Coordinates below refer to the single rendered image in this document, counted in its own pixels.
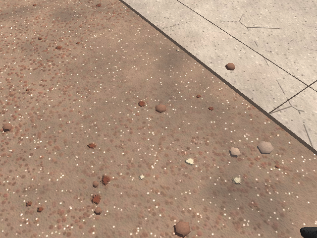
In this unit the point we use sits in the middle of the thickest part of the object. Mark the right robot hand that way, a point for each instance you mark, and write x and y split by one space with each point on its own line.
308 232

